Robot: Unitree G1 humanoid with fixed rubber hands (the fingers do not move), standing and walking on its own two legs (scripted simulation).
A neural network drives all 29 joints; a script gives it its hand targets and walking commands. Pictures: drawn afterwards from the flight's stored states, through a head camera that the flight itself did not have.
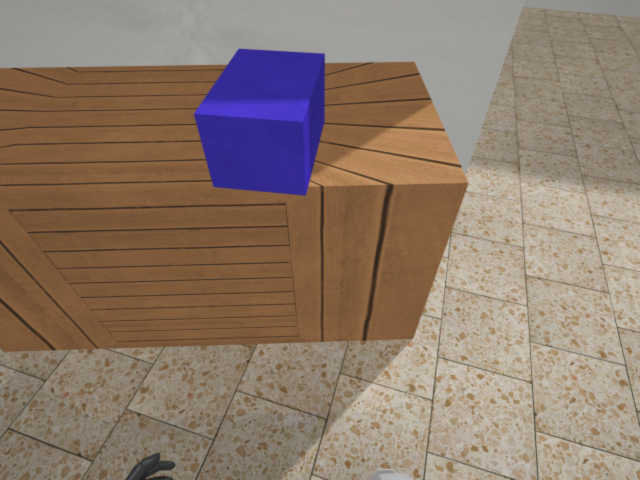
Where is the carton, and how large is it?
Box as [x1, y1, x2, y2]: [194, 49, 324, 195]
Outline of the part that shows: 238,49 194,113 213,186 305,195 323,125 324,54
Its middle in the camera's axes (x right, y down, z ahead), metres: -0.11 -0.26 +0.85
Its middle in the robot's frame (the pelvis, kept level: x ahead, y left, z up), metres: +0.84 +0.05 +0.02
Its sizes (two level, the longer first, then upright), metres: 0.289 0.200 0.172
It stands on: a pedestal, 0.70 m high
